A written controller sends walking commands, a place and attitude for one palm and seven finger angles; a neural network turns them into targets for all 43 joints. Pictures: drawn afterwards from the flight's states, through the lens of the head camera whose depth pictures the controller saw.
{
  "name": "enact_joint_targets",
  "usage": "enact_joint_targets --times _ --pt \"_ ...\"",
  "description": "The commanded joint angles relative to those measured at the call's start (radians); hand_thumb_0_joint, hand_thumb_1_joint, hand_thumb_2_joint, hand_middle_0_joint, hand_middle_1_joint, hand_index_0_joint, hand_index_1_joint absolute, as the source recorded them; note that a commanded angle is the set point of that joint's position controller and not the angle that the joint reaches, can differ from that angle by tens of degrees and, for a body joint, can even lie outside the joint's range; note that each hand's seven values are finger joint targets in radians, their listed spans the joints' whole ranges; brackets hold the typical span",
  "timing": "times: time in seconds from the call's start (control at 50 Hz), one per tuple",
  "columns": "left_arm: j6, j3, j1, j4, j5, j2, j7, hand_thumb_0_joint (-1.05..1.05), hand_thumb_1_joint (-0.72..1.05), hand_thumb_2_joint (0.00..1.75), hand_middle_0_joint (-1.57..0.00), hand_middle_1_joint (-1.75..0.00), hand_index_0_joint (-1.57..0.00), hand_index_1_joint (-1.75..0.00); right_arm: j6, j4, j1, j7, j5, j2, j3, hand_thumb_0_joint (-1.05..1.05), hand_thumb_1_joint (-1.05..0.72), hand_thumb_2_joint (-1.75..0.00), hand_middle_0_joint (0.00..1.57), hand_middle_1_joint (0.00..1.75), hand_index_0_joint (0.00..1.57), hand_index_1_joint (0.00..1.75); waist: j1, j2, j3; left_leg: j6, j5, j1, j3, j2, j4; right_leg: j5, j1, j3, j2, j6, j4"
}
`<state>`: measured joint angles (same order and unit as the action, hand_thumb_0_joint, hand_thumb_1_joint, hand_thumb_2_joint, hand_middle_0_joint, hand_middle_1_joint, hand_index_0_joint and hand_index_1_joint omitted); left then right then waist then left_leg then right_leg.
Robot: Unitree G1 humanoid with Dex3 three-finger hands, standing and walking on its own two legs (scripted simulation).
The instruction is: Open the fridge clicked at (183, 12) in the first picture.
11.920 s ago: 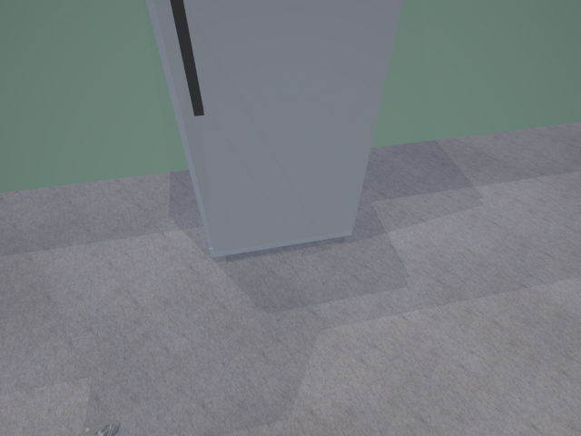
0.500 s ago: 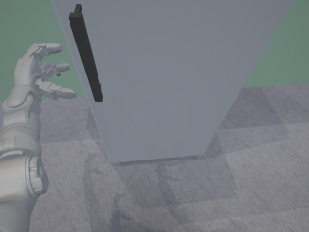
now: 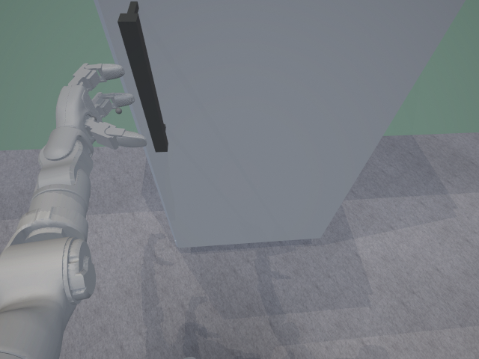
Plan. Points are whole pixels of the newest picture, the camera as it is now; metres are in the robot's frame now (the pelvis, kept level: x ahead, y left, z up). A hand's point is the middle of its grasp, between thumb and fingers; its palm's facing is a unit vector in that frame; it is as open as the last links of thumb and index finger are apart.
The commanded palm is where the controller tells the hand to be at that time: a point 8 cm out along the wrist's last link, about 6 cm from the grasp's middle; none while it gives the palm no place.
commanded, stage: feel for the door with the fingertips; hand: left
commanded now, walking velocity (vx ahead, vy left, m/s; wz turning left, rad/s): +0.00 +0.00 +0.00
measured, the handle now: (149, 87) +0.55 +0.16 +0.14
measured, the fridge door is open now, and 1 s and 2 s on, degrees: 0 0 0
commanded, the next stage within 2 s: slide the fingers in behind the handle in 0.74 s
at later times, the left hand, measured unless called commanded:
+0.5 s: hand (125, 102) +0.49 +0.19 +0.15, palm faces +0.08 -1.00 +0.00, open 14.0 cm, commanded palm +0.47 +0.23 +0.15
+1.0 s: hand (126, 97) +0.51 +0.19 +0.15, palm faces +0.07 -1.00 +0.03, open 13.8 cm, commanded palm +0.48 +0.23 +0.15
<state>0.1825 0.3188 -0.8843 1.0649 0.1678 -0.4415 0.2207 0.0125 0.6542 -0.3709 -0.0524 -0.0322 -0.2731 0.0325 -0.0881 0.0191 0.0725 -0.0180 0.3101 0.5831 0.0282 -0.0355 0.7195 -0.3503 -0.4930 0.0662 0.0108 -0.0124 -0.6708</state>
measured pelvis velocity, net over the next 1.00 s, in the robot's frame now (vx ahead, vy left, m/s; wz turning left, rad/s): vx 0.01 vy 0.00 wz -0.02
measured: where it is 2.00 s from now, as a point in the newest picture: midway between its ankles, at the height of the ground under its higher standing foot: outside the picture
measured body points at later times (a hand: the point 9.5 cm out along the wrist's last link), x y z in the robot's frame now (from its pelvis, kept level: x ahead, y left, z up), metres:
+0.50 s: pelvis +0.00 -0.01 +0.00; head +0.06 -0.01 +0.45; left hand +0.48 +0.24 +0.16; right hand +0.02 -0.28 -0.12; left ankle +0.03 +0.11 -0.72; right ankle -0.01 -0.11 -0.72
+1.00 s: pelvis +0.01 +0.00 +0.00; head +0.08 +0.01 +0.44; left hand +0.50 +0.24 +0.15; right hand +0.01 -0.27 -0.12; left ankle +0.02 +0.11 -0.72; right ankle -0.01 -0.11 -0.72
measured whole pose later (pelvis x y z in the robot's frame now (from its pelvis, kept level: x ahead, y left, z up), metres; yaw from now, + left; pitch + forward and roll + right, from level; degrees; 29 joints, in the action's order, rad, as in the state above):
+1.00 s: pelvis +0.01 +0.00 +0.00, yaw -1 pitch +13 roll -2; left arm 0.22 0.38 -0.95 1.16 0.12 -0.50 0.19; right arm -0.01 0.66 -0.42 -0.04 -0.01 -0.27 0.03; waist -0.13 0.02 0.09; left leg -0.02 0.33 0.63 0.04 -0.05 0.73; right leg -0.36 -0.54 0.05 0.02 -0.01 -0.67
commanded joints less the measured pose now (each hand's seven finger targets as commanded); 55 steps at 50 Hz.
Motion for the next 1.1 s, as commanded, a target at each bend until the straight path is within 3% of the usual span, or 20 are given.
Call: enact_joint_targets --times 0.0,0.04,0.06,0.08,0.16,0.2,0.24,0.32,0.36,0.42,0.5,0.56,0.62,0.68,0.74,0.78,0.84,0.86,1.0,1.08 --pt "0.079 0.033 -0.535 -0.22 -0.025 -0.226 -0.052 0.0 -0.5 0.3 -0.3 -1.2 -0.3 -1.2 0.042 -0.073 -0.089 -0.002 0.004 -0.159 -0.065 0.0 -0.9 -0.9 0.2 0.3 0.2 0.3 -0.035 0.061 0.346 -0.018 -0.204 -0.316 -0.068 0.015 -0.062 0.234 -0.023 -0.035 0.025 0.001 0.082" --pt "0.096 0.035 -0.508 -0.246 -0.036 -0.218 -0.069 0.0 -0.5 0.3 -0.3 -1.2 -0.3 -1.2 0.044 -0.082 -0.086 0.004 0.007 -0.153 -0.067 0.0 -0.9 -0.9 0.2 0.3 0.2 0.3 -0.016 0.103 0.395 -0.01 -0.25 -0.348 -0.069 0.015 -0.057 0.261 -0.008 -0.033 0.028 -0.006 0.068" --pt "0.106 0.031 -0.513 -0.263 -0.033 -0.204 -0.077 0.0 -0.5 0.3 -0.3 -1.2 -0.3 -1.2 0.045 -0.079 -0.095 0.007 0.011 -0.152 -0.067 0.0 -0.9 -0.9 0.2 0.3 0.2 0.3 -0.02 0.083 0.418 -0.012 -0.282 -0.364 -0.072 0.013 -0.05 0.282 0.001 -0.027 0.031 -0.006 0.061" --pt "0.111 0.067 -0.493 -0.263 -0.037 -0.243 -0.084 0.0 -0.5 0.3 -0.3 -1.2 -0.3 -1.2 0.045 -0.078 -0.092 0.008 0.011 -0.153 -0.071 0.0 -0.9 -0.9 0.2 0.3 0.2 0.3 -0.007 0.091 0.442 -0.011 -0.297 -0.364 -0.064 0.013 -0.044 0.306 0.018 -0.035 0.031 -0.004 0.059" --pt "0.108 0.127 -0.466 -0.228 -0.044 -0.319 -0.093 0.0 -0.5 0.3 -0.3 -1.2 -0.3 -1.2 0.034 -0.08 -0.101 0.003 0.009 -0.158 -0.069 0.0 -0.9 -0.9 0.2 0.3 0.2 0.3 0.0 0.005 0.405 -0.021 -0.283 -0.279 -0.043 0.017 -0.052 0.355 0.095 -0.044 0.031 0.002 0.064" --pt "0.096 0.078 -0.491 -0.212 -0.058 -0.277 -0.087 0.0 -0.5 0.3 -0.3 -1.2 -0.3 -1.2 0.03 -0.081 -0.093 0.003 0.005 -0.151 -0.067 0.0 -0.9 -0.9 0.2 0.3 0.2 0.3 -0.019 0.034 0.359 -0.023 -0.258 -0.268 -0.032 0.018 -0.058 0.352 0.069 -0.049 0.028 0.005 0.074" --pt "0.094 0.069 -0.474 -0.212 -0.062 -0.267 -0.083 0.0 -0.5 0.3 -0.3 -1.2 -0.3 -1.2 0.031 -0.084 -0.096 0.004 0.006 -0.152 -0.068 0.0 -0.9 -0.9 0.2 0.3 0.2 0.3 -0.015 0.045 0.353 -0.023 -0.261 -0.278 -0.031 0.019 -0.061 0.348 0.063 -0.049 0.03 0.003 0.078" --pt "0.084 0.08 -0.488 -0.165 -0.04 -0.278 -0.06 0.0 -0.5 0.3 -0.3 -1.2 -0.3 -1.2 0.024 -0.074 -0.112 -0.003 0.003 -0.158 -0.072 0.0 -0.9 -0.9 0.2 0.3 0.2 0.3 -0.034 -0.012 0.329 -0.028 -0.239 -0.25 -0.026 0.019 -0.062 0.358 0.076 -0.055 0.029 0.009 0.094" --pt "0.081 0.08 -0.488 -0.145 -0.038 -0.288 -0.047 0.0 -0.5 0.3 -0.3 -1.2 -0.3 -1.2 0.021 -0.073 -0.116 -0.007 0.001 -0.162 -0.071 0.0 -0.9 -0.9 0.2 0.3 0.2 0.3 -0.035 0.005 0.318 -0.029 -0.223 -0.241 -0.022 0.021 -0.061 0.346 0.076 -0.059 0.026 0.007 0.097" --pt "0.083 0.054 -0.541 -0.142 -0.044 -0.277 -0.036 0.0 -0.5 0.3 -0.3 -1.2 -0.3 -1.2 0.023 -0.064 -0.123 -0.006 0.003 -0.16 -0.068 0.0 -0.9 -0.9 0.2 0.3 0.2 0.3 -0.049 0.045 0.319 -0.028 -0.217 -0.251 -0.03 0.022 -0.059 0.328 0.039 -0.061 0.025 0.009 0.098" --pt "0.112 0.073 -0.575 -0.173 -0.036 -0.304 -0.03 0.0 -0.5 0.3 -0.3 -1.2 -0.3 -1.2 0.025 -0.057 -0.131 -0.004 0.007 -0.162 -0.071 0.0 -0.9 -0.9 0.2 0.3 0.2 0.3 -0.049 0.069 0.397 -0.027 -0.25 -0.287 -0.038 0.022 -0.047 0.348 0.054 -0.063 0.025 0.008 0.089" --pt "0.11 0.084 -0.585 -0.126 -0.035 -0.324 -0.029 0.0 -0.5 0.3 -0.3 -1.2 -0.3 -1.2 0.022 -0.046 -0.143 -0.007 0.008 -0.167 -0.071 0.0 -0.9 -0.9 0.2 0.3 0.2 0.3 -0.061 0.021 0.362 -0.032 -0.232 -0.254 -0.041 0.021 -0.042 0.337 0.047 -0.062 0.026 0.011 0.09" --pt "0.099 0.052 -0.597 -0.116 -0.05 -0.3 -0.028 0.0 -0.5 0.3 -0.3 -1.2 -0.3 -1.2 0.022 -0.051 -0.137 -0.004 0.008 -0.167 -0.07 0.0 -0.9 -0.9 0.2 0.3 0.2 0.3 -0.064 0.087 0.372 -0.026 -0.23 -0.269 -0.039 0.023 -0.042 0.32 0.014 -0.06 0.025 0.01 0.088" --pt "0.1 0.098 -0.596 -0.1 -0.052 -0.36 -0.034 0.0 -0.5 0.3 -0.3 -1.2 -0.3 -1.2 0.018 -0.05 -0.149 -0.005 0.01 -0.174 -0.07 0.0 -0.9 -0.9 0.2 0.3 0.2 0.3 -0.057 0.061 0.389 -0.028 -0.244 -0.258 -0.046 0.02 -0.036 0.331 0.03 -0.059 0.026 0.01 0.081" --pt "0.1 0.056 -0.634 -0.104 -0.052 -0.31 -0.033 0.0 -0.5 0.3 -0.3 -1.2 -0.3 -1.2 0.018 -0.05 -0.152 -0.002 0.012 -0.17 -0.07 0.0 -0.9 -0.9 0.2 0.3 0.2 0.3 -0.076 0.076 0.383 -0.025 -0.263 -0.279 -0.048 0.017 -0.031 0.335 -0.001 -0.053 0.03 0.011 0.079" --pt "0.112 0.095 -0.6 -0.109 -0.055 -0.35 -0.038 0.0 -0.5 0.3 -0.3 -1.2 -0.3 -1.2 0.015 -0.054 -0.157 0.0 0.014 -0.174 -0.071 0.0 -0.9 -0.9 0.2 0.3 0.2 0.3 -0.057 0.091 0.421 -0.022 -0.293 -0.297 -0.051 0.015 -0.025 0.351 0.011 -0.052 0.032 0.007 0.069" --pt "0.111 0.053 -0.597 -0.124 -0.047 -0.282 -0.033 0.0 -0.5 0.3 -0.3 -1.2 -0.3 -1.2 0.015 -0.057 -0.154 0.004 0.014 -0.168 -0.073 0.0 -0.9 -0.9 0.2 0.3 0.2 0.3 -0.067 0.084 0.411 -0.021 -0.297 -0.311 -0.049 0.013 -0.027 0.347 -0.006 -0.045 0.036 0.008 0.072" --pt "0.112 0.083 -0.57 -0.109 -0.041 -0.307 -0.035 0.0 -0.5 0.3 -0.3 -1.2 -0.3 -1.2 0.014 -0.055 -0.164 0.003 0.016 -0.172 -0.073 0.0 -0.9 -0.9 0.2 0.3 0.2 0.3 -0.056 0.05 0.406 -0.023 -0.307 -0.3 -0.052 0.013 -0.024 0.35 0.007 -0.042 0.037 0.005 0.07" --pt "0.106 0.082 -0.509 -0.189 -0.04 -0.29 -0.034 0.0 -0.5 0.3 -0.3 -1.2 -0.3 -1.2 0.005 -0.074 -0.148 0.008 0.015 -0.165 -0.075 0.0 -0.9 -0.9 0.2 0.3 0.2 0.3 -0.026 0.105 0.434 -0.017 -0.375 -0.344 -0.049 0.009 -0.029 0.389 0.018 -0.035 0.039 -0.001 0.057" --pt "0.093 0.086 -0.429 -0.218 -0.025 -0.27 -0.04 0.0 -0.5 0.3 -0.3 -1.2 -0.3 -1.2 0.001 -0.089 -0.132 0.01 0.011 -0.163 -0.076 0.0 -0.9 -0.9 0.2 0.3 0.2 0.3 -0.013 0.059 0.411 -0.018 -0.38 -0.331 -0.046 0.007 -0.037 0.397 0.039 -0.03 0.043 0.0 0.06"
